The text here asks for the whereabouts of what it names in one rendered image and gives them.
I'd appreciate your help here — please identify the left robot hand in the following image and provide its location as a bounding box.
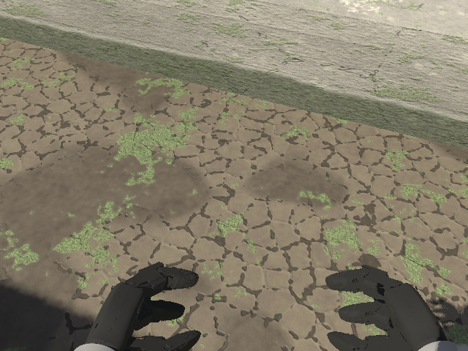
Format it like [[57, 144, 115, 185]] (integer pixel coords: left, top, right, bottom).
[[86, 262, 201, 351]]

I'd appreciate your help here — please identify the right robot hand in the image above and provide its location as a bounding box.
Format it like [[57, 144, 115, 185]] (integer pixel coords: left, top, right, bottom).
[[325, 265, 447, 351]]

